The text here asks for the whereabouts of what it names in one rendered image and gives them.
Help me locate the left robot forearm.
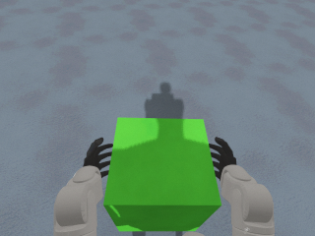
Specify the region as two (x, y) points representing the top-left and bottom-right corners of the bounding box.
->
(53, 165), (103, 236)

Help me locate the robot right hand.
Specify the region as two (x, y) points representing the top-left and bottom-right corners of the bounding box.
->
(209, 137), (237, 180)

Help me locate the robot left hand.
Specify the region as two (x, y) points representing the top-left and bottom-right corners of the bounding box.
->
(83, 137), (113, 178)

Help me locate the right robot forearm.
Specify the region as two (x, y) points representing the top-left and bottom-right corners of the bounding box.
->
(220, 164), (275, 236)

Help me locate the carton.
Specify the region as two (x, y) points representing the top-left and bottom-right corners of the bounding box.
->
(103, 117), (221, 232)

